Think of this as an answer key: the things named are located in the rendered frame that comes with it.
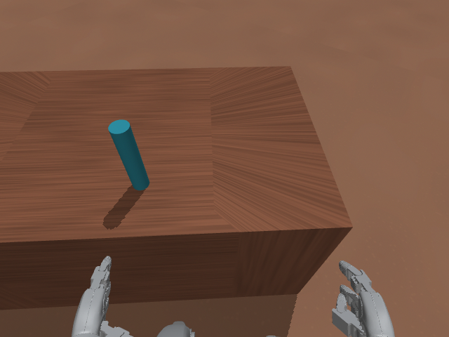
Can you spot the right robot hand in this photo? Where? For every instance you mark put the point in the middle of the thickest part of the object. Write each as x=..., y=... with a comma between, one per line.
x=369, y=316

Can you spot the left robot hand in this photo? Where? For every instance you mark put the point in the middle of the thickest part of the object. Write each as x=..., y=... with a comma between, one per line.
x=91, y=313

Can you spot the can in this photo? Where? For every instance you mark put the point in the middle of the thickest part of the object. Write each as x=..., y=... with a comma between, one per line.
x=127, y=148

